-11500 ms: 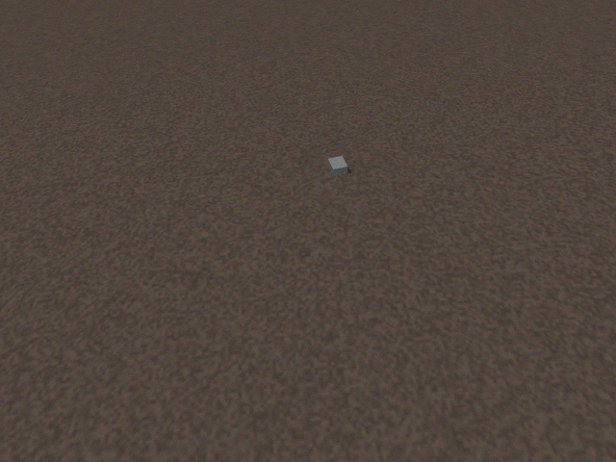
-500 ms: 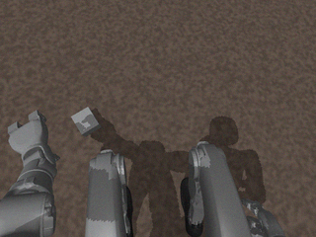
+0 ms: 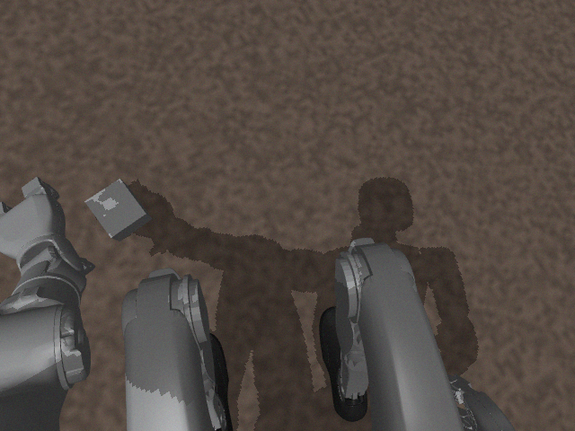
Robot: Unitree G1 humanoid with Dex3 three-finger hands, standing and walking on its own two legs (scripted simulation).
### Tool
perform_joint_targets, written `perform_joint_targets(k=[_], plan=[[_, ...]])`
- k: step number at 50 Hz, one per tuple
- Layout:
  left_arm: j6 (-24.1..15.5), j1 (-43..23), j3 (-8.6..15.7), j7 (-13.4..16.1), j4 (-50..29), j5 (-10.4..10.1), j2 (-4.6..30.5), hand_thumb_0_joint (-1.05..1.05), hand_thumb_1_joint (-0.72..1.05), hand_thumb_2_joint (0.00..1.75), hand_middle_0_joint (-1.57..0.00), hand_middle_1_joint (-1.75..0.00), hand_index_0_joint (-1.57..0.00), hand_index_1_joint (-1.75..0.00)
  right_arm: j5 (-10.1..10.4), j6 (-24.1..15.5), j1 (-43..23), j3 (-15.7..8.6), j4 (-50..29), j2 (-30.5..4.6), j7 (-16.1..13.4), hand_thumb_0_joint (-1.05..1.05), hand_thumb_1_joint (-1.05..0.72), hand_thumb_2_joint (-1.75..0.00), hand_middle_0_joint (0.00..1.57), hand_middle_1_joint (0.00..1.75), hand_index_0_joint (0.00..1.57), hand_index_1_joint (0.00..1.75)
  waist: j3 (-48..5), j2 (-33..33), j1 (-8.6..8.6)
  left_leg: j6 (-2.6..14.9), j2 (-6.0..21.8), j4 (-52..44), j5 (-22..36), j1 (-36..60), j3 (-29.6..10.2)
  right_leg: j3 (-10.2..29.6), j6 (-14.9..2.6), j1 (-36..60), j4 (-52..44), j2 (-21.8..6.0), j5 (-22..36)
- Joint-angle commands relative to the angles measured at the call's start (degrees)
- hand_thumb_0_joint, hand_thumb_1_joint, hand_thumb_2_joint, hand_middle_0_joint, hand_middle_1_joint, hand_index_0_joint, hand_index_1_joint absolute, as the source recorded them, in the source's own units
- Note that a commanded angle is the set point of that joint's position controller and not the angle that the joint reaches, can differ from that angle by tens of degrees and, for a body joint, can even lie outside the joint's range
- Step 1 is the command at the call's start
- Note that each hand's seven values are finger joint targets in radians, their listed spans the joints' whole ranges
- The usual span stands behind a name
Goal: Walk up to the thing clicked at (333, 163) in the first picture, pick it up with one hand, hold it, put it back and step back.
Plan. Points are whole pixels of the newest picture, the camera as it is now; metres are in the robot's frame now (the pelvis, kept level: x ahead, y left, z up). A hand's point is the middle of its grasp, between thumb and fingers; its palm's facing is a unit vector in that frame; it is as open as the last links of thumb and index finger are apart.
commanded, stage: rise first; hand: left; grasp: from above
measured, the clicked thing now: (119, 210) +0.47 +0.28 -0.32
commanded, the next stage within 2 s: none
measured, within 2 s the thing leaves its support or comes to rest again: neither
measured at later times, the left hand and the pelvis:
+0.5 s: hand (73, 228) +0.41 +0.31 -0.21, palm faces -0.32 -0.29 -0.90, open 13.6 cm; pelvis +0.01 +0.00 -0.02, yaw -1 degrees
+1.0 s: hand (78, 222) +0.43 +0.31 -0.22, palm faces -0.32 -0.28 -0.91, open 13.8 cm; pelvis +0.00 +0.00 -0.03, yaw -2 degrees
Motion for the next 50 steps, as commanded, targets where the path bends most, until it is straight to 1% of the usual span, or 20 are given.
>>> perform_joint_targets(k=[1,4,7,9,10,12,14,18,21,23,25,32,35,36,38,39,43,45,47,50], plan=[[-1.21,-15.52,1.58,3.01,-6.63,1.45,16.48,0.0,-0.44,0.9,-0.17,-1.0,-0.18,-0.98,-0.44,-1.19,11.45,-3.58,-0.45,-11.99,0.12,0.0,-0.9,-0.9,0.2,0.3,0.2,0.3,-38.98,9.86,-0.79,1.43,-1.58,-12.48,8.67,25.42,4.89,-4.29,-2.9,20.31,-13.07,1.87,9.47],[-1.24,-15.85,2.11,3.63,-5.49,2.12,17.43,0.0,-0.44,0.89,-0.16,-1.01,-0.18,-0.99,-0.66,-1.21,11.36,-3.52,-0.2,-12.5,0.76,0.0,-0.9,-0.9,0.2,0.3,0.2,0.3,-39.19,10.34,-0.89,1.49,-1.51,-11.82,8.5,25.14,4.59,-4.67,-3.02,18.85,-12.25,2.05,9.27],[-0.82,-14.96,2.35,4.51,-3.28,1.23,15.31,0.0,-0.47,0.91,-0.13,-1.03,-0.15,-1.01,-0.88,-1.31,11.44,-3.56,0.11,-12.45,1.05,0.0,-0.91,-0.9,0.2,0.3,0.2,0.3,-37.59,10.65,-0.93,1.2,-1.36,-12.06,7.12,25.24,4.27,-5.08,-3.2,16.86,-12.21,2.12,7.87],[-0.61,-16.92,2.31,4.68,-3.44,1.46,16.46,0.0,-0.46,0.91,-0.14,-1.03,-0.16,-1.01,-1.22,-1.71,11.67,-3.51,0.35,-12.77,1.49,0.0,-0.91,-0.9,0.2,0.3,0.2,0.3,-36.01,11.81,-1.78,1.21,-1.38,-12.14,6.33,24.92,3.8,-5.34,-3.27,15.09,-11.54,1.95,7.32],[-0.33,-16.68,1.48,4.45,-2.71,1.18,14.75,0.0,-0.47,0.91,-0.14,-1.03,-0.15,-1.01,-1.34,-1.65,12.14,-3.39,0.4,-12.63,1.72,0.0,-0.91,-0.9,0.2,0.3,0.2,0.3,-36.58,10.95,-2.32,1.05,-1.27,-12.18,7.01,25.29,3.69,-5.5,-3.3,16.39,-11.55,2.05,7.81],[-0.21,-17.85,2.62,4.57,-4.06,0.67,16.97,0.0,-0.46,0.91,-0.14,-1.02,-0.16,-1.0,-1.28,-1.75,12.12,-3.33,0.47,-13.0,2.01,0.0,-0.91,-0.9,0.2,0.3,0.2,0.3,-37.68,11.29,-1.93,1.23,-1.21,-11.28,8.1,25.4,3.68,-5.39,-3.14,16.67,-11.35,1.98,8.85],[0.12,-17.23,2.09,4.56,-2.84,0.46,15.52,0.0,-0.48,0.92,-0.13,-1.04,-0.15,-1.02,-1.29,-1.94,12.16,-3.12,0.49,-13.08,2.29,0.0,-0.91,-0.9,0.2,0.3,0.2,0.3,-36.92,12.01,-2.23,1.0,-1.23,-11.18,8.63,25.38,3.45,-5.52,-3.2,15.87,-10.75,2.04,9.41],[-0.07,-18.6,2.18,4.15,-3.18,0.68,17.12,0.0,-0.48,0.91,-0.12,-1.06,-0.14,-1.03,-1.43,-2.03,12.79,-2.73,0.71,-13.22,2.95,0.0,-0.91,-0.9,0.2,0.3,0.2,0.3,-37.68,11.16,-2.94,1.34,-1.18,-9.21,10.6,24.67,3.56,-5.5,-2.92,17.38,-10.22,2.28,11.61],[-0.27,-16.62,3.18,4.1,-3.22,0.32,17.34,0.0,-0.48,0.91,-0.11,-1.07,-0.14,-1.04,-1.29,-1.99,12.9,-2.73,0.69,-13.49,3.33,0.0,-0.91,-0.9,0.2,0.3,0.2,0.3,-38.23,11.52,-1.59,1.21,-1.2,-9.2,11.56,24.43,3.87,-5.51,-2.92,18.9,-10.15,2.39,12.42],[-0.57,-17.8,3.84,4.32,-3.67,1.26,18.86,0.0,-0.48,0.91,-0.12,-1.07,-0.14,-1.04,-1.42,-1.96,13.24,-2.53,0.46,-13.82,3.65,0.0,-0.91,-0.9,0.2,0.3,0.2,0.3,-39.15,11.77,-2.4,1.21,-1.32,-8.97,12.42,24.53,3.66,-5.69,-2.91,19.53,-9.47,2.4,13.35],[-0.42,-16.23,2.66,4.08,-1.72,1.61,16.96,0.0,-0.5,0.93,-0.11,-1.07,-0.13,-1.05,-1.29,-1.69,13.12,-2.64,0.53,-13.88,3.87,0.0,-0.91,-0.91,0.2,0.3,0.2,0.3,-37.54,11.77,-2.41,1.16,-1.33,-8.9,11.71,24.26,3.6,-5.88,-3.09,18.3,-9.42,2.61,12.83],[-0.58,-17.91,3.46,4.59,-1.71,2.44,17.95,0.0,-0.51,0.94,-0.1,-1.07,-0.12,-1.05,-1.4,-1.87,12.84,-2.85,0.64,-15.35,4.56,0.0,-0.91,-0.9,0.2,0.3,0.2,0.3,-36.16,14.23,-2.77,0.56,-1.27,-10.35,9.47,25.93,2.0,-7.04,-3.51,14.15,-8.08,2.52,10.31],[-0.76,-18.72,2.07,4.54,-0.22,2.18,16.75,0.0,-0.59,1.01,-0.1,-1.03,-0.09,-1.05,-1.8,-1.97,13.01,-2.27,0.56,-14.91,4.95,0.0,-0.92,-0.91,0.2,0.3,0.2,0.3,-34.02,13.68,-3.78,0.88,-1.35,-9.53,8.93,24.36,2.36,-6.85,-3.38,14.25,-8.76,2.51,10.12],[-0.95,-20.06,2.22,4.5,-0.04,2.28,17.85,0.0,-0.53,0.95,-0.11,-1.07,-0.12,-1.05,-2.04,-2.16,13.46,-2.02,0.79,-14.99,5.09,0.0,-0.92,-0.91,0.2,0.3,0.2,0.3,-34.29,11.85,-4.75,1.31,-1.42,-8.4,8.62,23.17,2.64,-6.69,-3.08,14.98,-9.31,2.67,10.09],[-1.37,-18.97,3.17,4.68,-0.18,1.77,19.06,0.0,-0.52,0.94,-0.12,-1.06,-0.13,-1.05,-1.86,-2.25,13.12,-2.04,0.99,-15.17,5.08,0.0,-0.92,-0.91,0.2,0.3,0.2,0.3,-35.52,11.34,-3.5,1.58,-1.55,-7.6,8.94,20.96,3.36,-6.06,-2.82,17.24,-9.66,2.78,10.33],[-1.49,-19.65,3.45,4.73,0.04,2.27,19.64,0.0,-0.51,0.94,-0.13,-1.04,-0.14,-1.03,-2.17,-2.54,13.82,-1.74,0.81,-15.24,5.12,0.0,-0.92,-0.91,0.2,0.3,0.2,0.3,-35.01,10.63,-4.5,1.7,-1.57,-7.04,9.39,21.42,3.31,-6.18,-2.63,17.34,-9.77,2.77,10.78],[-1.95,-20.61,3.66,5.02,-0.08,3.0,20.86,0.0,-0.51,0.93,-0.12,-1.05,-0.14,-1.04,-2.36,-2.87,13.67,-1.47,0.93,-15.38,5.46,0.0,-0.92,-0.91,0.2,0.3,0.2,0.3,-35.63,12.2,-4.44,1.46,-1.55,-7.04,9.77,22.12,3.11,-6.48,-2.77,17.41,-9.05,2.76,10.96],[-1.88,-20.61,2.87,4.93,1.17,2.9,19.47,0.0,-0.52,0.94,-0.11,-1.07,-0.12,-1.06,-2.41,-2.89,13.57,-1.4,1.11,-15.43,5.71,0.0,-0.92,-0.91,0.2,0.3,0.2,0.3,-35.37,12.98,-4.57,1.15,-1.48,-7.54,9.74,22.89,2.8,-6.79,-3.02,16.73,-8.76,2.92,10.93],[-1.8,-20.43,4.49,5.6,0.95,3.02,21.0,0.0,-0.53,0.96,-0.11,-1.06,-0.12,-1.05,-2.37,-2.91,13.39,-1.61,0.76,-16.03,5.72,0.0,-0.92,-0.91,0.2,0.3,0.2,0.3,-35.99,14.12,-4.11,0.95,-1.37,-8.08,9.2,23.93,2.3,-7.25,-3.14,15.7,-8.46,2.92,10.31],[-1.65,-20.9,3.29,5.75,2.18,3.18,20.5,0.0,-0.54,0.95,-0.1,-1.07,-0.11,-1.06,-2.42,-2.98,13.0,-1.47,1.07,-16.08,6.0,0.0,-0.92,-0.91,0.2,0.3,0.2,0.3,-34.75,14.98,-4.43,0.94,-1.52,-8.25,7.89,22.48,2.29,-7.34,-3.22,14.46,-8.28,3.06,9.3]])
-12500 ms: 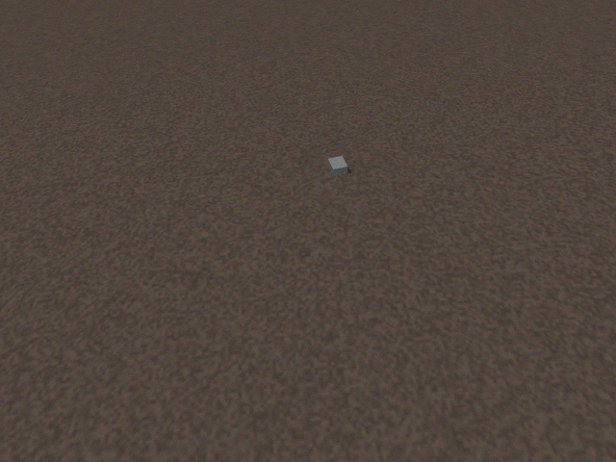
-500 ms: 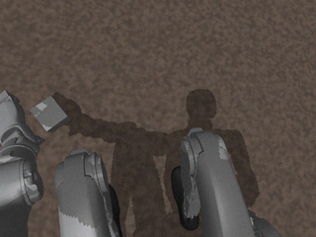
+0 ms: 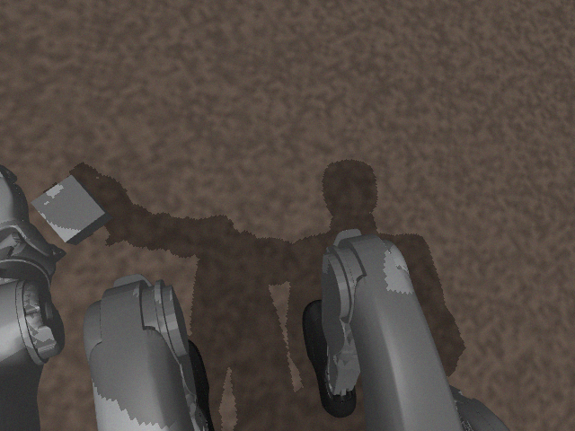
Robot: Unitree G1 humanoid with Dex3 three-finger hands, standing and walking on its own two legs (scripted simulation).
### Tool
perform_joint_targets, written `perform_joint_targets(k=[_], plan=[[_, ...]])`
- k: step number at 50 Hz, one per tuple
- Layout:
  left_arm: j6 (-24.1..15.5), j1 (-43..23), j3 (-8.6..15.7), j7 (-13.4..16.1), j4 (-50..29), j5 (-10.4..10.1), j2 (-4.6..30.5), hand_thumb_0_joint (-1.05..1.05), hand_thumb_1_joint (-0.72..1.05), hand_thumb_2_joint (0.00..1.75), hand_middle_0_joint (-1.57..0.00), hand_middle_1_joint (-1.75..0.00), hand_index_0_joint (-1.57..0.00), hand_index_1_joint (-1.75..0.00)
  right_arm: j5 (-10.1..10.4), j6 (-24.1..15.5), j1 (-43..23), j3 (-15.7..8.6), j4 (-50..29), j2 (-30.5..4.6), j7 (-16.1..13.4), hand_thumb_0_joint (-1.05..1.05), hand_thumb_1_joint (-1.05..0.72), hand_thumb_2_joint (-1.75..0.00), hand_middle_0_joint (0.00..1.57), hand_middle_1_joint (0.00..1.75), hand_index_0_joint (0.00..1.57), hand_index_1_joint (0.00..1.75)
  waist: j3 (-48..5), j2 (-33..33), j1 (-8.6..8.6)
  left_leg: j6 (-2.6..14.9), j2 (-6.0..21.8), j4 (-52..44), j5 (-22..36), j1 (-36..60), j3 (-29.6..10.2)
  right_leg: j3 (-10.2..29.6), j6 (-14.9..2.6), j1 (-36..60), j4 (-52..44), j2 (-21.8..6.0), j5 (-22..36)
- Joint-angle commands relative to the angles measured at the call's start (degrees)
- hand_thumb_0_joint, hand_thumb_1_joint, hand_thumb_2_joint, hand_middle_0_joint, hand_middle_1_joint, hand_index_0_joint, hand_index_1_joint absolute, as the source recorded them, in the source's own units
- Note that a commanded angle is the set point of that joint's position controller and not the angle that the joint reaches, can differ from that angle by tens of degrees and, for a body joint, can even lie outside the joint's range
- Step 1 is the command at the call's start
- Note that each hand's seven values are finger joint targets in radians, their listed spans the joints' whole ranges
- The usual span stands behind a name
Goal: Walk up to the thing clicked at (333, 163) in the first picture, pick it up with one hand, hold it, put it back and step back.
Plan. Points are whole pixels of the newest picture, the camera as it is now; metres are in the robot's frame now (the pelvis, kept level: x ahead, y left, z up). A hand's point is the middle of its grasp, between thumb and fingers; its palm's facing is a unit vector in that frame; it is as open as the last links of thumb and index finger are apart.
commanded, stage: rise first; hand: left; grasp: from above
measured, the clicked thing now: (73, 210) +0.45 +0.30 -0.29
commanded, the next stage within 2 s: approach in 1.20 s
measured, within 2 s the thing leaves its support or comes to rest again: neither
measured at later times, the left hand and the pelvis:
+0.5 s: hand (23, 217) +0.42 +0.33 -0.19, palm faces -0.31 -0.30 -0.90, open 13.9 cm; pelvis +0.00 +0.00 +0.00, yaw -1 degrees
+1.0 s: hand (20, 222) +0.42 +0.33 -0.18, palm faces -0.33 -0.29 -0.90, open 13.9 cm; pelvis +0.00 +0.00 +0.00, yaw -1 degrees
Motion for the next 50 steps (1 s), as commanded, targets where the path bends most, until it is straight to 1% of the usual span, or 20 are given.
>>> perform_joint_targets(k=[1,4,6,10,12,16,18,21,24,28,30,31,32,33,34,35,39,43,48,50], plan=[[0.11,-14.31,-0.54,2.46,-4.35,0.49,14.27,0.0,-0.54,0.96,-0.11,-1.07,-0.11,-1.06,-0.03,-0.51,12.57,-3.71,0.84,-13.58,-0.05,0.0,-0.92,-0.91,0.2,0.3,0.2,0.3,-37.75,15.6,-1.18,1.32,-1.21,-14.9,8.92,27.35,5.11,-5.38,-3.37,18.17,-13.47,2.49,9.54],[0.3,-16.33,0.63,2.83,-6.23,0.38,15.41,0.0,-0.54,0.96,-0.11,-1.07,-0.11,-1.06,-0.11,-0.59,12.84,-3.7,0.54,-13.95,0.08,0.0,-0.92,-0.91,0.2,0.3,0.2,0.3,-39.39,16.35,-1.08,1.18,-1.04,-14.69,10.82,29.14,4.95,-5.56,-3.31,18.42,-13.05,2.47,11.14],[0.42,-17.78,-1.72,2.48,-4.29,0.77,13.98,0.0,-0.53,0.95,-0.1,-1.09,-0.12,-1.08,-0.61,-0.9,13.5,-3.23,0.85,-13.79,0.53,0.0,-0.92,-0.91,0.2,0.3,0.2,0.3,-37.13,15.75,-3.26,1.45,-1.02,-13.7,10.41,27.9,5.02,-5.57,-3.18,18.12,-13.19,2.53,11.35],[0.25,-15.54,0.36,2.4,-4.76,-0.01,16.34,0.0,-0.56,0.97,-0.1,-1.07,-0.11,-1.07,-0.44,-1.21,13.23,-3.17,0.85,-14.03,0.8,0.0,-0.92,-0.91,0.2,0.3,0.2,0.3,-38.45,16.07,-1.51,1.5,-1.13,-14.25,10.68,27.32,4.97,-5.44,-3.13,19.32,-13.38,2.52,11.08],[0.51,-16.68,-0.32,1.9,-3.76,0.75,15.68,0.0,-0.55,0.96,-0.1,-1.09,-0.11,-1.08,-0.71,-1.25,14.68,-2.94,1.38,-14.01,1.04,0.0,-0.92,-0.91,0.2,0.3,0.2,0.3,-38.07,14.89,-2.97,1.47,-1.01,-13.33,12.16,28.35,4.95,-5.63,-3.01,19.99,-13.3,2.51,12.45],[0.29,-16.0,1.32,2.05,-6.46,0.11,17.98,0.0,-0.56,0.97,-0.1,-1.08,-0.11,-1.08,-0.22,-1.2,13.88,-3.22,0.48,-14.67,1.39,0.0,-0.92,-0.91,0.2,0.3,0.2,0.3,-41.13,17.09,-0.97,1.47,-1.05,-13.91,13.2,28.17,5.04,-5.55,-3.05,21.83,-12.79,2.63,13.71],[0.56,-17.16,-1.02,1.25,-4.81,0.81,16.23,0.0,-0.56,0.96,-0.1,-1.08,-0.11,-1.08,-0.38,-1.25,13.97,-2.92,0.75,-14.15,1.61,0.0,-0.92,-0.91,0.2,0.3,0.2,0.3,-38.5,16.55,-2.63,1.47,-1.0,-13.83,11.45,28.05,4.84,-5.81,-3.19,19.45,-12.71,2.68,12.06],[0.58,-15.49,0.77,1.09,-4.26,0.5,17.14,0.0,-0.56,0.97,-0.1,-1.08,-0.1,-1.08,0.03,-0.98,13.61,-3.19,0.44,-14.47,1.49,0.0,-0.92,-0.91,0.2,0.3,0.2,0.3,-38.9,16.46,-1.46,1.41,-1.1,-14.42,11.18,27.89,4.63,-5.67,-3.22,20.01,-13.14,2.88,11.67],[0.46,-14.82,0.09,1.27,-3.94,0.47,16.02,0.0,-0.57,0.98,-0.1,-1.09,-0.1,-1.08,0.04,-1.02,13.69,-3.0,0.46,-14.52,1.62,0.0,-0.92,-0.91,0.2,0.3,0.2,0.3,-39.23,15.71,-1.36,1.48,-1.11,-14.04,12.4,27.59,4.81,-5.74,-3.12,20.68,-12.93,3.02,12.98],[-0.07,-17.32,-0.84,1.1,-2.69,1.26,16.63,0.0,-0.54,0.96,-0.11,-1.08,-0.11,-1.07,-0.42,-1.3,14.82,-2.61,1.04,-14.31,1.69,0.0,-0.92,-0.91,0.2,0.3,0.2,0.3,-37.28,13.42,-3.49,1.99,-1.13,-12.69,11.25,25.61,4.86,-5.53,-2.75,20.46,-13.45,3.0,12.36],[-0.53,-17.84,-0.14,1.43,-3.64,0.9,17.32,0.0,-0.55,0.96,-0.1,-1.09,-0.11,-1.08,-0.37,-1.64,14.36,-2.66,0.95,-14.79,1.62,0.0,-0.92,-0.91,0.2,0.3,0.2,0.3,-37.71,15.17,-2.54,1.68,-1.14,-13.36,11.24,26.44,4.74,-5.58,-2.96,20.33,-13.36,3.0,11.92],[-0.56,-18.11,-0.14,1.75,-2.22,1.28,17.38,0.0,-0.54,0.95,-0.1,-1.09,-0.12,-1.07,-0.78,-1.86,14.93,-2.5,1.28,-14.84,1.62,0.0,-0.92,-0.91,0.2,0.3,0.2,0.3,-36.44,14.83,-3.75,1.73,-1.0,-12.99,10.56,26.79,4.48,-5.93,-2.89,19.35,-13.25,2.84,11.39],[-0.71,-17.7,0.52,1.99,-2.18,1.38,18.26,0.0,-0.54,0.95,-0.1,-1.09,-0.11,-1.08,-0.93,-1.98,15.47,-2.6,2.04,-15.2,1.67,0.0,-0.92,-0.91,0.2,0.3,0.2,0.3,-36.27,15.34,-3.37,1.7,-1.06,-13.38,9.66,26.69,4.53,-5.98,-2.93,19.12,-13.5,2.89,10.39],[-0.92,-17.15,-0.7,1.92,-2.27,1.41,17.0,0.0,-0.54,0.95,-0.1,-1.1,-0.12,-1.08,-0.83,-2.24,14.33,-2.59,1.52,-14.88,1.77,0.0,-0.92,-0.91,0.2,0.3,0.2,0.3,-36.4,15.5,-3.0,1.7,-1.2,-13.61,8.54,26.07,4.64,-5.92,-3.02,18.94,-13.63,2.93,9.35],[-0.98,-17.52,-0.69,2.14,-2.3,1.35,16.62,0.0,-0.53,0.94,-0.1,-1.1,-0.12,-1.08,-0.87,-2.4,14.41,-2.72,1.37,-14.94,1.74,0.0,-0.92,-0.91,0.2,0.3,0.2,0.3,-35.9,15.34,-3.41,1.68,-1.15,-13.89,7.64,26.11,4.64,-6.07,-3.02,18.56,-13.95,2.94,8.52],[-1.27,-18.32,0.25,2.4,-5.19,1.16,18.04,0.0,-0.53,0.94,-0.11,-1.08,-0.12,-1.07,-0.66,-2.55,13.6,-2.83,0.72,-15.12,1.75,0.0,-0.92,-0.91,0.2,0.3,0.2,0.3,-37.5,17.45,-2.33,1.44,-1.19,-14.53,8.14,27.29,4.74,-6.0,-3.18,19.0,-13.82,2.83,8.78],[-0.48,-15.29,0.18,2.71,-6.6,0.8,16.53,0.0,-0.56,0.97,-0.1,-1.08,-0.11,-1.07,-0.24,-2.04,13.4,-3.43,0.43,-14.77,1.9,0.0,-0.92,-0.91,0.2,0.3,0.2,0.3,-41.28,19.55,-1.25,0.97,-1.02,-14.92,11.36,30.13,4.86,-6.01,-3.43,19.87,-12.95,2.86,11.62],[0.39,-17.27,-1.42,1.94,-4.75,1.29,15.4,0.0,-0.56,0.97,-0.1,-1.08,-0.1,-1.07,-0.33,-1.66,13.63,-3.52,0.95,-14.59,2.09,0.0,-0.92,-0.91,0.2,0.3,0.2,0.3,-37.67,18.59,-2.66,0.87,-0.92,-15.12,10.46,29.81,4.24,-6.16,-3.46,16.73,-12.46,2.56,11.09],[0.41,-14.5,0.49,1.48,-2.14,1.06,17.45,0.0,-0.56,0.98,-0.1,-1.07,-0.1,-1.07,-0.4,-1.51,14.67,-3.31,1.9,-15.12,2.04,0.0,-0.92,-0.91,0.2,0.3,0.2,0.3,-36.41,15.21,-2.2,1.68,-1.21,-14.17,10.46,26.48,4.93,-5.58,-3.09,18.6,-13.56,2.71,11.1],[0.01,-15.25,-1.27,1.37,-2.6,0.55,14.12,0.0,-0.55,0.96,-0.1,-1.09,-0.11,-1.08,-0.37,-1.66,14.39,-3.08,1.19,-14.49,2.1,0.0,-0.92,-0.91,0.2,0.3,0.2,0.3,-37.97,14.33,-2.71,1.71,-1.25,-13.77,11.81,26.77,5.19,-5.36,-2.92,20.47,-14.11,2.97,12.72]])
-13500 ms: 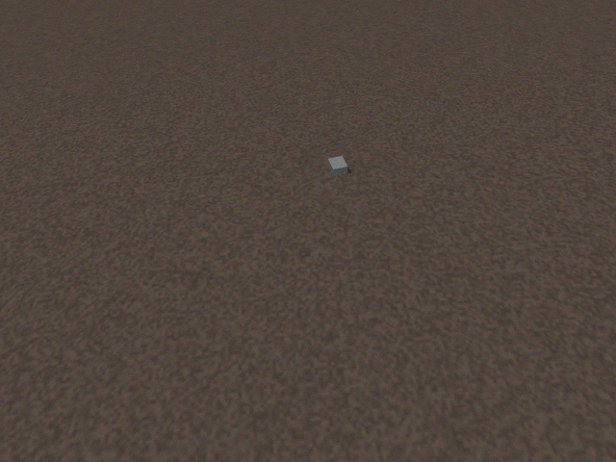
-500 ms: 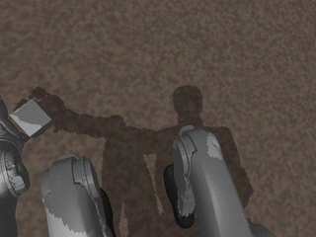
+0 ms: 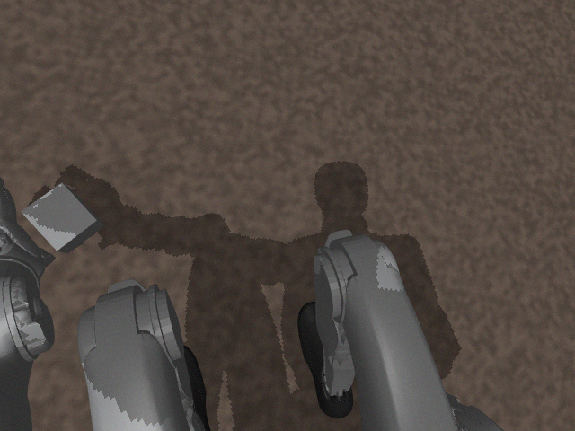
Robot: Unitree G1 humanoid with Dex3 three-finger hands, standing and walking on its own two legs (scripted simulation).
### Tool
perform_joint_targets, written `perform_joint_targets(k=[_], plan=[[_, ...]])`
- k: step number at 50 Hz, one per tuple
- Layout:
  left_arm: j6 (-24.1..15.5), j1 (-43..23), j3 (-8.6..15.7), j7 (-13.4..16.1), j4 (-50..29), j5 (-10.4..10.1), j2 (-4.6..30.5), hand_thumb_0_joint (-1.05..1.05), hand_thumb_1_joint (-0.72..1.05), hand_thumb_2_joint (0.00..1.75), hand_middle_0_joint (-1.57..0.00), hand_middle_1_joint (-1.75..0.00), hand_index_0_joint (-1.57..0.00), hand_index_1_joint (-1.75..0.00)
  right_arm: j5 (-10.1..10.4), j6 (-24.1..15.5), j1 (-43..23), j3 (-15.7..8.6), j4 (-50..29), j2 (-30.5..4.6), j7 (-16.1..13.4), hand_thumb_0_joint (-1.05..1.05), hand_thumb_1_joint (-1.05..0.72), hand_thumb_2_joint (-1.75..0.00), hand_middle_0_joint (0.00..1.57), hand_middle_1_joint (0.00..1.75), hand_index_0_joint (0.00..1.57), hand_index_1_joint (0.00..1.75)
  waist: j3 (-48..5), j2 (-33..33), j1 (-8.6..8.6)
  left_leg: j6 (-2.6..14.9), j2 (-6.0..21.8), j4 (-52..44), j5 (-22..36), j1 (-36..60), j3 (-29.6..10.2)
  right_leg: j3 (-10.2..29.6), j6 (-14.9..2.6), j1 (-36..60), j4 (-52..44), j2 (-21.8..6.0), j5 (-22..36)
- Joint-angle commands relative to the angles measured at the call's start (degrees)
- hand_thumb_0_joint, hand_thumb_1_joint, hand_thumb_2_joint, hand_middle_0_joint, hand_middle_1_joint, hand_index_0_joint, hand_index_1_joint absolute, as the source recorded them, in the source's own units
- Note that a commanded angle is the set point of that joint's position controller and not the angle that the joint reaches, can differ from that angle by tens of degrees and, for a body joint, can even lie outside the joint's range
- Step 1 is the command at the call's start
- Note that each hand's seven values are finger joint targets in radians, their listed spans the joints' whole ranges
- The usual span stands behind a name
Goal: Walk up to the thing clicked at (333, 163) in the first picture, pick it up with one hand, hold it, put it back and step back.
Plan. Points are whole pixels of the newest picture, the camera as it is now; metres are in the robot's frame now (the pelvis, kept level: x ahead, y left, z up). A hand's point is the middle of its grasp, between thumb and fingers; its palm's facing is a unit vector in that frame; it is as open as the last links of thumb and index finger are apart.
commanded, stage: rise first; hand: left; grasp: from above
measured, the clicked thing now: (65, 218) +0.45 +0.30 -0.29
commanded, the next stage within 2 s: approach in 0.20 s
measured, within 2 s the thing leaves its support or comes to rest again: neither
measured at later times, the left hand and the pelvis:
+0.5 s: hand (13, 227) +0.42 +0.33 -0.18, palm faces -0.32 -0.27 -0.91, open 14.1 cm; pelvis +0.00 +0.00 +0.00, yaw +0 degrees
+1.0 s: hand (44, 215) +0.43 +0.29 -0.19, palm faces -0.41 -0.28 -0.87, open 14.2 cm; pelvis +0.00 +0.00 +0.00, yaw -1 degrees
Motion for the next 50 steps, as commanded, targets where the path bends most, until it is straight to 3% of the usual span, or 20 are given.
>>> perform_joint_targets(k=[1,6,8,10,11,12,17,20,22,26,27,30,31,37,39,40,44,46,48,50], plan=[[-0.68,-14.5,-1.21,2.06,-5.52,-0.42,12.19,0.0,-0.55,0.96,-0.11,-1.08,-0.11,-1.07,-0.05,-0.65,13.4,-3.65,0.78,-14.18,-0.29,0.0,-0.92,-0.91,0.2,0.3,0.2,0.3,-36.64,13.68,-1.62,1.52,-1.27,-13.81,12.56,26.42,5.34,-5.26,-3.21,20.04,-13.26,2.53,13.24],[-1.49,-15.23,-0.19,2.36,-4.4,0.51,14.82,0.0,-0.53,0.95,-0.11,-1.09,-0.12,-1.07,-0.73,-1.01,14.69,-3.67,1.82,-14.55,-0.33,0.0,-0.92,-0.91,0.2,0.3,0.2,0.3,-36.04,12.99,-1.99,1.77,-1.25,-12.89,11.35,25.7,5.55,-5.11,-3.0,20.5,-13.66,2.56,12.07],[-2.12,-18.13,-1.67,2.59,-7.86,0.26,13.75,0.0,-0.54,0.96,-0.12,-1.08,-0.12,-1.07,-0.65,-1.53,13.09,-3.3,0.49,-14.04,-0.26,0.0,-0.92,-0.91,0.2,0.3,0.2,0.3,-37.49,14.95,-1.89,1.52,-1.35,-13.37,10.78,27.26,5.44,-5.28,-3.22,19.69,-13.43,2.34,11.33],[-1.92,-15.92,0.66,3.42,-8.19,0.31,15.12,0.0,-0.56,0.97,-0.11,-1.08,-0.11,-1.07,-0.54,-1.53,13.35,-3.86,0.86,-14.74,-0.31,0.0,-0.92,-0.91,0.2,0.3,0.2,0.3,-39.03,16.39,-0.77,1.07,-1.13,-14.33,11.09,29.6,5.14,-5.71,-3.42,19.71,-13.18,2.38,11.2],[-2.02,-16.04,-1.38,3.23,-7.75,0.4,13.5,0.0,-0.54,0.95,-0.1,-1.09,-0.11,-1.08,-0.75,-1.71,12.86,-3.82,0.7,-13.89,-0.07,0.0,-0.92,-0.91,0.2,0.3,0.2,0.3,-38.71,17.6,-1.24,1.01,-1.21,-14.25,10.14,29.62,5.23,-5.7,-3.62,18.63,-12.77,2.37,10.5],[-1.88,-14.81,0.39,3.62,-9.33,0.39,14.34,0.0,-0.55,0.97,-0.1,-1.09,-0.11,-1.08,-0.36,-1.46,13.03,-4.31,0.7,-14.83,-0.17,0.0,-0.92,-0.91,0.2,0.3,0.2,0.3,-40.53,17.9,-0.04,0.8,-1.07,-14.96,11.22,30.72,5.06,-5.84,-3.67,19.48,-12.86,2.48,11.29],[-0.66,-14.57,0.37,3.35,-9.55,0.49,14.83,0.0,-0.61,1.02,-0.1,-1.05,-0.08,-1.07,0.11,-0.61,12.23,-4.52,0.59,-14.62,-0.01,0.0,-0.92,-0.9,0.2,0.3,0.2,0.3,-39.81,18.77,0.43,0.97,-1.17,-15.55,11.24,29.42,5.4,-5.43,-3.79,18.24,-13.03,2.49,11.37],[0.22,-16.07,-1.42,3.67,-6.61,0.22,11.43,0.0,-0.61,1.03,-0.09,-1.04,-0.07,-1.06,-0.06,-0.41,12.84,-4.31,0.92,-14.28,0.14,0.0,-0.91,-0.9,0.2,0.3,0.2,0.3,-37.9,17.12,-1.33,1.08,-1.1,-15.08,11.42,27.89,5.36,-5.38,-3.65,17.73,-13.33,2.64,12.02],[0.76,-19.54,-3.6,3.76,-3.2,0.66,9.38,0.0,-0.61,1.02,-0.09,-1.05,-0.08,-1.06,-0.78,-0.86,14.45,-4.16,2.32,-14.27,0.31,0.0,-0.91,-0.9,0.2,0.3,0.2,0.3,-34.06,15.33,-4.49,1.14,-1.05,-14.95,9.22,27.06,4.61,-5.65,-3.58,15.36,-13.85,2.66,10.43],[0.78,-26.27,-3.16,4.94,-0.86,-0.49,9.28,0.0,-0.61,1.02,-0.09,-1.06,-0.08,-1.07,-2.02,-2.24,17.06,-3.31,4.28,-15.07,0.3,0.0,-0.91,-0.9,0.2,0.3,0.2,0.3,-31.9,14.77,-7.93,1.0,-0.8,-14.59,8.52,27.15,3.49,-6.09,-3.27,15.29,-14.52,2.2,10.18],[0.81,-29.1,-5.08,5.02,-0.86,-0.61,7.22,0.0,-0.6,1.01,-0.09,-1.08,-0.09,-1.08,-2.35,-2.71,16.85,-2.9,4.43,-15.01,0.5,0.0,-0.91,-0.9,0.2,0.3,0.2,0.3,-32.32,14.9,-8.84,1.02,-0.72,-14.17,7.9,27.4,3.34,-6.3,-3.25,15.09,-14.57,2.24,9.93],[1.36,-32.82,-5.45,5.29,-0.1,-0.74,10.06,0.0,-0.58,0.98,-0.09,-1.11,-0.1,-1.1,-2.89,-3.65,16.17,-1.8,4.32,-15.24,0.81,0.0,-0.92,-0.9,0.2,0.3,0.2,0.3,-34.15,16.76,-8.83,1.07,-1.04,-13.41,8.54,27.21,4.04,-5.96,-3.08,17.29,-14.76,2.33,10.54],[1.51,-33.85,-3.63,5.7,-1.61,-0.28,14.15,0.0,-0.61,1.01,-0.09,-1.09,-0.09,-1.09,-2.46,-3.63,16.86,-1.68,4.49,-15.91,0.71,0.0,-0.92,-0.9,0.2,0.3,0.2,0.3,-37.46,18.5,-7.3,0.91,-0.82,-13.58,9.98,28.43,4.2,-5.78,-3.09,18.86,-14.54,2.47,11.56],[6.51,-24.13,-0.76,6.32,-1.64,0.92,16.58,0.0,-0.61,1.01,-0.09,-1.06,-0.08,-1.07,-1.29,-1.64,13.89,-1.58,0.16,-16.25,1.79,0.0,-0.92,-0.91,0.2,0.3,0.2,0.3,-43.25,24.09,-3.23,0.38,-0.88,-14.71,16.4,31.76,5.58,-5.49,-3.64,22.83,-13.1,2.95,17.14],[8.24,-21.76,-1.15,4.86,-0.47,-0.27,15.67,0.0,-0.61,1.01,-0.09,-1.05,-0.08,-1.06,-0.9,-1.07,13.86,-1.43,-0.2,-15.81,2.13,0.0,-0.92,-0.91,0.2,0.3,0.2,0.3,-40.96,21.22,-3.14,0.98,-0.84,-13.88,16.84,28.87,5.72,-5.49,-3.32,22.48,-12.8,3.1,17.72],[8.72,-19.26,-0.66,4.07,-0.96,-1.02,16.19,0.0,-0.61,1.01,-0.09,-1.05,-0.08,-1.06,-0.44,-0.72,13.5,-1.61,-0.57,-16.06,2.14,0.0,-0.92,-0.91,0.2,0.3,0.2,0.3,-41.34,20.05,-1.98,1.29,-0.87,-14.2,16.84,26.57,5.83,-5.3,-3.17,23.4,-13.05,3.36,17.5],[10.01,-12.36,-2.7,0.89,3.13,-2.41,14.29,0.0,-0.6,1.0,-0.09,-1.05,-0.08,-1.06,0.13,-0.4,14.65,-0.69,-0.26,-16.11,1.52,0.0,-0.91,-0.9,0.2,0.3,0.2,0.3,-35.19,9.6,-3.77,2.99,-0.97,-12.26,15.33,18.06,6.15,-4.32,-1.78,26.21,-14.11,3.94,17.37],[8.96,-12.77,-1.82,0.07,2.92,-3.02,16.25,0.0,-0.59,0.99,-0.09,-1.06,-0.08,-1.06,-0.1,-0.85,15.24,-0.28,0.16,-16.63,1.06,0.0,-0.91,-0.9,0.2,0.3,0.2,0.3,-32.44,5.59,-4.87,3.47,-1.22,-11.74,13.19,14.32,5.97,-3.83,-1.34,27.59,-14.35,3.92,15.69],[6.84,-12.92,0.0,0.19,4.34,-3.42,18.07,0.0,-0.57,0.98,-0.09,-1.07,-0.09,-1.06,-0.38,-1.84,16.01,0.03,0.26,-17.84,0.62,0.0,-0.9,-0.9,0.2,0.3,0.2,0.3,-30.32,3.21,-5.99,3.59,-1.2,-11.62,9.78,13.07,5.1,-4.32,-1.24,26.22,-14.85,3.82,11.62],[3.66,-15.92,-2.09,-0.1,2.71,-3.32,15.16,0.0,-0.59,1.0,-0.09,-1.05,-0.08,-1.05,-0.7,-3.26,15.32,0.53,-0.29,-17.1,0.32,0.0,-0.9,-0.9,0.2,0.3,0.2,0.3,-30.31,5.92,-6.93,2.91,-1.24,-12.25,7.56,16.31,4.49,-4.98,-1.92,24.77,-14.58,3.86,8.69]])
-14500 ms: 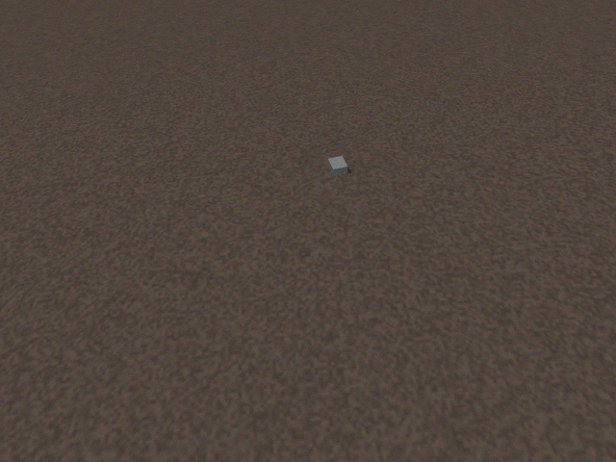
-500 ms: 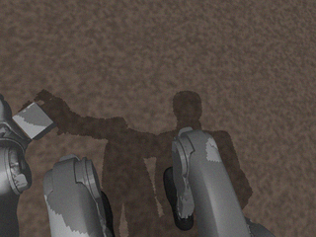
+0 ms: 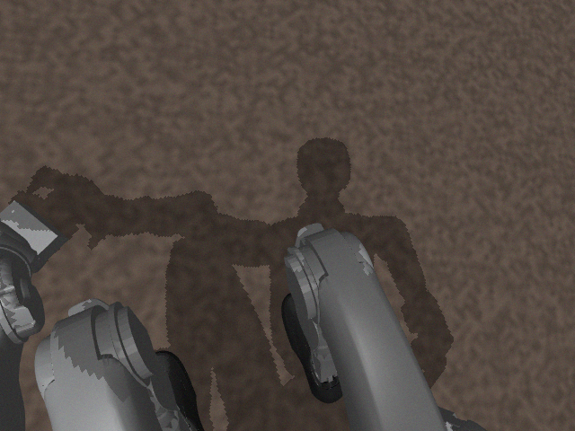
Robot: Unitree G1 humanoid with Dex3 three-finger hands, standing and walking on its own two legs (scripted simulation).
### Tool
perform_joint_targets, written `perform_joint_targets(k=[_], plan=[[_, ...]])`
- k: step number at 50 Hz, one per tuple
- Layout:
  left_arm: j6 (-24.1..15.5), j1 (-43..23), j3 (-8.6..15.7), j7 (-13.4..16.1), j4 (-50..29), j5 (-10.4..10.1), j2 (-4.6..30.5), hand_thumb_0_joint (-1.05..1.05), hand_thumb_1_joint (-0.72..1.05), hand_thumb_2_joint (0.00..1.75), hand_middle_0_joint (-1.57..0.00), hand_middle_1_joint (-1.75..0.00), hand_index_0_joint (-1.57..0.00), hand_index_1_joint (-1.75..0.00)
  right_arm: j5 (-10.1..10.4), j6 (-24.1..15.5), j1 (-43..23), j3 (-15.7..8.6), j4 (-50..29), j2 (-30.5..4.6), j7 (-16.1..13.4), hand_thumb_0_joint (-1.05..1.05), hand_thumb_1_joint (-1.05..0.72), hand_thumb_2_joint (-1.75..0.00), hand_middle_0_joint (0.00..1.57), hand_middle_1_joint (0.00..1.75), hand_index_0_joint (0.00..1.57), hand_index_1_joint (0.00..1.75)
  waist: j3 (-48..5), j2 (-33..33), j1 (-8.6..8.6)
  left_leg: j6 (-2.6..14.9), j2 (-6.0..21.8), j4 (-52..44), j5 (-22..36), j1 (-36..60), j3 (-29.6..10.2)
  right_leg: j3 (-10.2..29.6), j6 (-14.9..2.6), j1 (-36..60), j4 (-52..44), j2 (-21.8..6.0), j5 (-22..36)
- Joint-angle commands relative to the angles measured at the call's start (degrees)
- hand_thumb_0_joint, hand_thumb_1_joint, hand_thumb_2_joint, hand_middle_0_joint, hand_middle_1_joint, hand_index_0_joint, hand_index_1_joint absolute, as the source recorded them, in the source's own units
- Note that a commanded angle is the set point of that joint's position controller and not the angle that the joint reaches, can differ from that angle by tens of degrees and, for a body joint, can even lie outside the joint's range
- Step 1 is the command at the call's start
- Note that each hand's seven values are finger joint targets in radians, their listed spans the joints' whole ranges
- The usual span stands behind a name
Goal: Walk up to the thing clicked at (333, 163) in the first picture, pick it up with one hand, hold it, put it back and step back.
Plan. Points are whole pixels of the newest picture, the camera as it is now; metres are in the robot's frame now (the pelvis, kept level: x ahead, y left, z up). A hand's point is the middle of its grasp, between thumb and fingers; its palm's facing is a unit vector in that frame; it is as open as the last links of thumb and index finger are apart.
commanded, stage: rest palm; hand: left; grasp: from above
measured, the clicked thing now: (24, 237) +0.44 +0.31 -0.29
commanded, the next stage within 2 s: close in 1.22 s
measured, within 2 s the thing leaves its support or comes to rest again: neither
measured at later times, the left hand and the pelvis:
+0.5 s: hand (21, 229) +0.45 +0.29 -0.24, palm faces -0.31 -0.31 -0.90, open 14.1 cm; pelvis +0.00 +0.01 -0.01, yaw -3 degrees
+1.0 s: hand (23, 234) +0.44 +0.30 -0.27, palm faces -0.34 -0.29 -0.89, open 14.0 cm; pelvis +0.00 +0.01 -0.01, yaw -4 degrees
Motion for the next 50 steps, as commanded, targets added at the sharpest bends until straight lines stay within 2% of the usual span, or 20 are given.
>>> perform_joint_targets(k=[1,2,4,6,8,10,12,13,14,19,20,23,26,28,30,31,39,46,47,50], plan=[[-5.05,-12.48,-2.55,1.26,-4.4,0.07,12.8,0.0,-0.59,1.0,-0.1,-1.04,-0.09,-1.05,-0.41,-2.89,12.75,-3.35,0.81,-15.03,-1.18,0.0,-0.9,-0.9,0.2,0.3,0.2,0.3,-33.56,5.75,-2.76,2.36,-2.27,-12.3,6.06,17.68,4.28,-5.21,-2.49,24.18,-13.79,2.55,5.53],[-7.02,-16.22,-5.41,1.28,-6.15,0.59,9.51,0.0,-0.59,1.0,-0.1,-1.04,-0.09,-1.05,-0.94,-3.78,11.94,-2.76,-0.51,-14.37,-1.21,0.0,-0.9,-0.9,0.2,0.3,0.2,0.3,-33.6,7.41,-4.28,1.96,-2.41,-12.29,4.63,20.37,3.97,-5.79,-2.8,22.17,-13.73,2.42,4.25],[-10.72,-21.2,-7.62,2.68,-11.17,1.76,10.33,0.0,-0.59,1.0,-0.11,-1.03,-0.09,-1.04,-1.37,-4.61,11.18,-2.79,-0.34,-14.01,-1.59,0.0,-0.9,-0.9,0.2,0.3,0.2,0.3,-33.08,12.02,-4.57,1.1,-2.4,-12.75,1.5,24.71,3.76,-6.39,-3.5,20.73,-13.68,2.26,0.99],[-12.98,-22.25,-5.36,5.78,-17.13,2.71,14.3,0.0,-0.59,0.98,-0.11,-1.05,-0.1,-1.05,-1.76,-5.22,11.36,-3.15,0.58,-14.66,-1.8,0.0,-0.91,-0.9,0.2,0.3,0.2,0.3,-37.63,17.0,-2.62,0.27,-1.88,-12.82,3.06,31.3,3.44,-7.41,-3.67,21.47,-12.83,1.6,3.03],[-12.53,-16.2,-4.38,9.76,-17.84,3.57,12.51,0.0,-0.61,1.0,-0.1,-1.02,-0.08,-1.04,-2.07,-5.3,10.32,-4.0,0.85,-14.8,-1.47,0.0,-0.92,-0.91,0.2,0.3,0.2,0.3,-41.1,23.14,-0.74,-0.92,-1.55,-13.47,6.41,36.29,3.98,-7.48,-4.24,20.96,-11.01,1.15,6.8],[-10.74,-18.62,-7.86,10.76,-8.83,2.94,4.67,0.0,-0.6,1.0,-0.1,-1.01,-0.08,-1.03,-2.79,-4.81,10.3,-4.36,3.07,-14.31,-0.37,0.0,-0.92,-0.91,0.2,0.3,0.2,0.3,-36.08,20.4,-4.91,-1.0,-1.09,-12.13,6.92,31.95,3.19,-8.45,-4.03,17.73,-10.78,1.38,8.44],[-9.69,-20.78,-6.47,11.19,-5.42,1.43,6.57,0.0,-0.6,1.02,-0.1,-1.03,-0.08,-1.04,-3.47,-4.84,12.22,-4.03,4.01,-14.93,0.37,0.0,-0.92,-0.91,0.2,0.3,0.2,0.3,-33.35,17.93,-6.11,-0.65,-1.09,-11.15,8.33,29.05,2.91,-8.38,-3.59,18.43,-11.99,1.41,10.25],[-9.09,-21.11,-5.85,11.16,-5.44,0.95,7.62,0.0,-0.6,1.04,-0.11,-1.01,-0.09,-1.03,-3.56,-4.98,12.81,-3.62,4.15,-14.83,0.68,0.0,-0.92,-0.91,0.2,0.3,0.2,0.3,-33.6,17.85,-5.19,-0.6,-1.04,-10.9,10.87,29.52,3.12,-7.99,-3.46,19.08,-12.6,1.55,12.1],[-8.41,-20.07,-4.71,11.48,-3.4,1.26,10.22,0.0,-0.59,1.06,-0.12,-1.03,-0.09,-1.05,-3.62,-5.11,12.75,-3.44,4.56,-15.61,0.91,0.0,-0.92,-0.91,0.2,0.3,0.2,0.3,-33.75,18.17,-4.25,-0.63,-0.95,-11.24,12.13,29.83,3.03,-8.07,-3.53,19.18,-12.12,1.59,12.97],[-5.8,-15.44,-1.83,13.62,3.11,4.01,14.44,0.0,-0.55,0.95,-0.09,-1.07,-0.1,-1.06,-3.89,-5.43,10.92,-1.74,3.13,-16.83,2.9,0.0,-0.92,-0.91,0.2,0.3,0.2,0.3,-32.81,18.83,-3.25,-1.03,-0.67,-12.13,17.09,31.59,1.43,-8.52,-3.73,21.88,-9.5,1.98,17.14],[-5.27,-14.42,-1.28,13.81,4.33,3.98,14.55,0.0,-0.53,0.93,-0.09,-1.09,-0.11,-1.07,-3.94,-5.42,10.43,-1.72,2.22,-16.73,3.31,0.0,-0.92,-0.91,0.2,0.3,0.2,0.3,-31.8,18.08,-3.79,-0.73,-0.78,-12.07,16.39,30.69,1.48,-8.61,-3.64,22.17,-9.89,2.09,16.51],[-4.27,-12.85,1.01,14.36,3.68,2.65,16.99,0.0,-0.56,0.94,-0.09,-1.07,-0.09,-1.06,-3.46,-5.46,9.08,-1.72,1.26,-17.44,4.03,0.0,-0.92,-0.91,0.2,0.3,0.2,0.3,-33.9,18.69,-2.58,-0.56,-0.64,-12.39,16.37,30.76,0.97,-8.65,-3.4,23.15,-9.91,1.98,16.43],[-3.98,-14.03,0.68,13.19,3.47,2.19,17.91,0.0,-0.58,0.97,-0.09,-1.06,-0.09,-1.06,-3.68,-5.54,8.67,-0.28,-0.01,-16.93,4.4,0.0,-0.92,-0.91,0.2,0.3,0.2,0.3,-31.75,16.35,-4.92,0.41,-0.9,-10.68,15.63,26.94,1.71,-8.31,-2.88,24.01,-10.41,2.4,16.6],[-4.73,-14.24,2.32,12.72,0.96,1.2,20.81,0.0,-0.59,0.98,-0.09,-1.06,-0.09,-1.07,-3.31,-5.35,9.19,-0.27,-0.11,-17.71,4.11,0.0,-0.92,-0.91,0.2,0.3,0.2,0.3,-34.26,16.63,-4.17,0.73,-0.86,-10.33,15.95,26.58,2.18,-8.01,-2.79,26.38,-11.31,2.74,16.74],[-5.68,-15.39,1.35,11.96,1.34,1.21,20.88,0.0,-0.59,0.98,-0.09,-1.06,-0.08,-1.07,-3.69,-5.67,9.41,0.56,-0.35,-17.39,4.08,0.0,-0.93,-0.91,0.2,0.3,0.2,0.3,-32.22,16.13,-5.72,0.92,-0.83,-9.56,15.36,26.07,2.17,-8.16,-2.73,26.41,-10.76,2.78,16.44],[-6.34,-15.29,1.7,11.73,0.52,1.1,21.86,0.0,-0.59,0.98,-0.09,-1.07,-0.08,-1.08,-3.61,-5.8,9.13,1.07,-0.3,-17.28,3.89,0.0,-0.92,-0.91,0.2,0.3,0.2,0.3,-32.93,15.79,-5.09,1.01,-0.79,-9.22,15.02,26.08,2.24,-8.14,-2.61,27.16,-11.24,2.87,16.25],[-10.09,-16.59,-2.06,10.93,0.92,3.27,22.92,0.0,-0.57,0.97,-0.09,-1.06,-0.09,-1.06,-3.75,-6.73,8.59,2.37,0.17,-18.27,2.7,0.0,-0.92,-0.91,0.2,0.3,0.2,0.3,-28.77,18.94,-7.03,0.17,-0.43,-10.58,7.02,27.67,0.44,-10.09,-3.0,24.0,-10.85,2.8,9.18],[-9.56,-14.53,-2.89,13.53,3.69,4.26,21.51,0.0,-0.56,0.99,-0.1,-1.05,-0.09,-1.06,-4.0,-7.83,8.83,2.9,0.02,-18.68,3.67,0.0,-0.91,-0.91,0.2,0.3,0.2,0.3,-26.54,19.19,-7.52,-0.63,0.26,-10.05,11.42,28.74,-1.04,-11.11,-2.83,23.58,-9.84,2.75,13.75],[-9.24,-14.71,-2.72,13.77,3.87,4.03,21.09,0.0,-0.55,0.97,-0.1,-1.06,-0.09,-1.05,-4.31,-7.91,9.64,2.95,0.07,-18.67,4.01,0.0,-0.91,-0.91,0.2,0.3,0.2,0.3,-26.4,19.16,-8.06,-0.5,0.18,-10.08,12.58,28.49,-0.89,-11.02,-2.76,24.53,-10.45,2.88,14.74],[-7.84,-13.76,-1.16,15.13,3.95,2.56,22.42,0.0,-0.56,0.96,-0.09,-1.05,-0.09,-1.05,-4.05,-8.25,9.15,3.12,-0.27,-19.43,4.41,0.0,-0.91,-0.91,0.2,0.3,0.2,0.3,-27.1,19.4,-6.85,-0.89,0.52,-10.29,14.91,29.28,-1.42,-10.89,-2.67,25.58,-10.2,2.79,16.8]])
